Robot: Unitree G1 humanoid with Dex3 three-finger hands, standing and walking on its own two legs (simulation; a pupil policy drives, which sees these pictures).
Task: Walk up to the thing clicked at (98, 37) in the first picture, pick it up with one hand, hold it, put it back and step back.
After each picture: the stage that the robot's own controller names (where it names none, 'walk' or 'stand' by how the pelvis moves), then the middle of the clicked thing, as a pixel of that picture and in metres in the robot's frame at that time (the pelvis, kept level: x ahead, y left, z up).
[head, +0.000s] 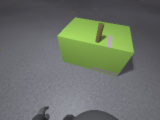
stand; (99, 33) +1.04 -0.09 -0.05
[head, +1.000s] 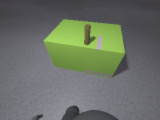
walk; (87, 35) +0.93 +0.12 -0.04
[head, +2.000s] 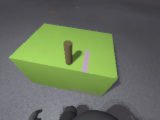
walk; (68, 54) +0.54 +0.24 -0.03
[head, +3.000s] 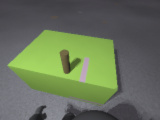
stand; (65, 63) +0.47 +0.23 -0.04
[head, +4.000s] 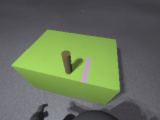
stand; (67, 63) +0.47 +0.21 -0.05
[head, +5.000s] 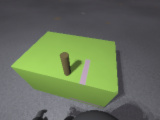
stand; (66, 65) +0.46 +0.23 -0.05
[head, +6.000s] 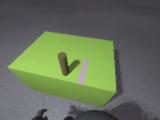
stand; (64, 65) +0.46 +0.24 -0.05
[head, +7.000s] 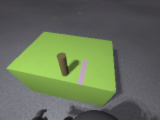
stand; (63, 65) +0.45 +0.24 -0.05
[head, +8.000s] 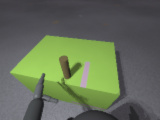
rise first; (65, 68) +0.43 +0.24 -0.05
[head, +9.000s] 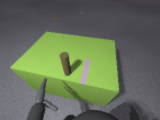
go down; (66, 65) +0.45 +0.24 -0.05
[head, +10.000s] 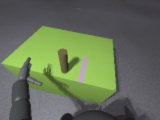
go down; (64, 62) +0.46 +0.22 -0.04
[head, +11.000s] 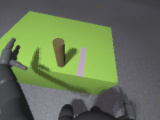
go down; (60, 54) +0.46 +0.21 +0.01
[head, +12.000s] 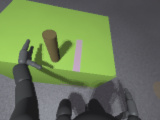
close in; (53, 49) +0.47 +0.23 +0.04
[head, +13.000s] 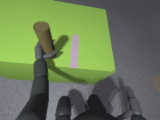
close; (47, 44) +0.49 +0.23 +0.06
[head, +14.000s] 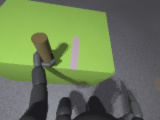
lift; (46, 53) +0.43 +0.24 +0.05
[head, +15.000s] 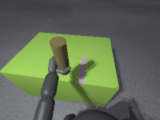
lift; (62, 59) +0.34 +0.17 +0.19
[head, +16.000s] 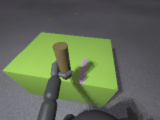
hold; (64, 63) +0.33 +0.17 +0.15
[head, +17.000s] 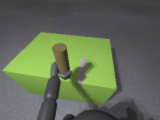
hold; (63, 64) +0.33 +0.17 +0.14
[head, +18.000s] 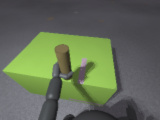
hold; (65, 64) +0.33 +0.16 +0.13
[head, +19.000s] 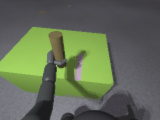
crouch; (59, 52) +0.42 +0.20 +0.13
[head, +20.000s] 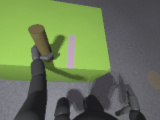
lower; (44, 46) +0.48 +0.24 +0.03
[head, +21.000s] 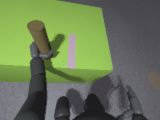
lower; (43, 43) +0.49 +0.24 +0.06
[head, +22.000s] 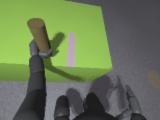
lower; (43, 42) +0.50 +0.23 +0.07
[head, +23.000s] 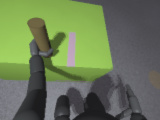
lower; (43, 42) +0.49 +0.23 +0.07
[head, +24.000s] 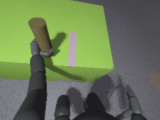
rest; (44, 41) +0.50 +0.23 +0.07
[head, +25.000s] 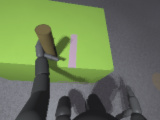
withdraw; (49, 46) +0.48 +0.21 +0.06
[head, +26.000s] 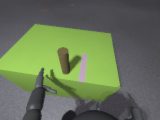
sink last; (64, 62) +0.43 +0.20 +0.01
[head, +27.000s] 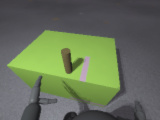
stand; (67, 62) +0.47 +0.22 +0.00
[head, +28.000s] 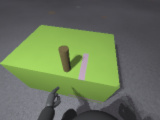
stand; (65, 60) +0.46 +0.21 +0.01
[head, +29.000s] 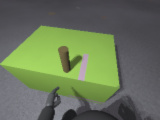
stand; (65, 60) +0.45 +0.21 +0.01
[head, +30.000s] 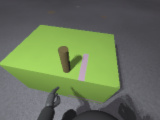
stand; (65, 61) +0.45 +0.21 +0.01
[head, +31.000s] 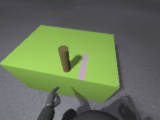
stand; (65, 60) +0.45 +0.21 +0.01
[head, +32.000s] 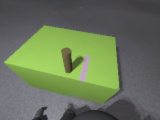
stand; (67, 61) +0.45 +0.20 -0.02
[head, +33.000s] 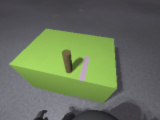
walk; (67, 62) +0.48 +0.21 -0.05
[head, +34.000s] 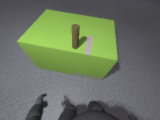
walk; (75, 37) +0.71 +0.17 -0.03
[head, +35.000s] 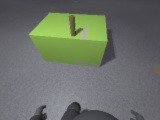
walk; (72, 26) +1.01 +0.31 -0.03
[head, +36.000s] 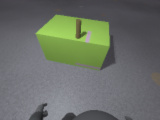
stand; (78, 29) +1.06 +0.23 -0.05
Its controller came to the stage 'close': yes
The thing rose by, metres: 0.19
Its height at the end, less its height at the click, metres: +0.00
